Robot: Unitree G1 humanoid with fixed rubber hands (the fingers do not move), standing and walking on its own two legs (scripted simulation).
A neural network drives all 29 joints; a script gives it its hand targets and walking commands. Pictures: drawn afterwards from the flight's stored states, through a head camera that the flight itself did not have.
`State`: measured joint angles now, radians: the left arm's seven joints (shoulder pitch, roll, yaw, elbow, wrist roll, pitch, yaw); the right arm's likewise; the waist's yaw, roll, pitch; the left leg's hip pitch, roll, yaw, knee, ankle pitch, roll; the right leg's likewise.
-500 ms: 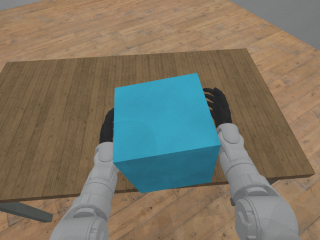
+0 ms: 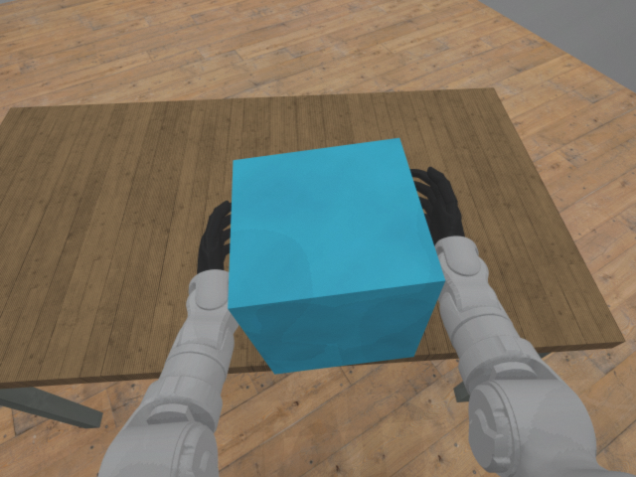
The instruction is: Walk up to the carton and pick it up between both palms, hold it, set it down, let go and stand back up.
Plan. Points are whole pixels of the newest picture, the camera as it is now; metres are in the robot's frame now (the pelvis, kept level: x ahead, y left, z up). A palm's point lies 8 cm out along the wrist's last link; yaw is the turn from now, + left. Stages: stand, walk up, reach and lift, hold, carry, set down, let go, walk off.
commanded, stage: set down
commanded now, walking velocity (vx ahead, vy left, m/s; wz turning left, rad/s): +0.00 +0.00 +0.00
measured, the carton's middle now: (331, 267) +0.40 +0.01 +0.00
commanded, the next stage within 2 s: none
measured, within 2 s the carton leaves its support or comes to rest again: rests again in 0.04 s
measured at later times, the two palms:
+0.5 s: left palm (216, 265) +0.38 +0.16 +0.02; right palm (453, 240) +0.43 -0.15 +0.04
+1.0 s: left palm (177, 328) +0.29 +0.19 +0.03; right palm (480, 319) +0.32 -0.17 +0.03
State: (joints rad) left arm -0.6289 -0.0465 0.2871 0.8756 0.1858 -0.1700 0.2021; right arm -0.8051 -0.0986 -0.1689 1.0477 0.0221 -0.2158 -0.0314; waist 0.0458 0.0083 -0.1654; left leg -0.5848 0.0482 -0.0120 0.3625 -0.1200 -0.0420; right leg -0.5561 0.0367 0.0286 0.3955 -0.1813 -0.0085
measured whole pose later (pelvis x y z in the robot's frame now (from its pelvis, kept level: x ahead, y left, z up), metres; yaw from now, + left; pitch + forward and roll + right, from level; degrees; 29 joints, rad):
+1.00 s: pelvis -0.06 +0.00 +0.00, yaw +0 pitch +12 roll -1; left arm -0.45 -0.04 0.23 0.69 0.09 -0.10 0.22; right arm -0.57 -0.18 -0.09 1.03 0.12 -0.20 0.06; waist 0.05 -0.04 -0.14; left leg -0.54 0.05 -0.01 0.39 -0.07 -0.04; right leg -0.51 0.04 0.03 0.42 -0.13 -0.01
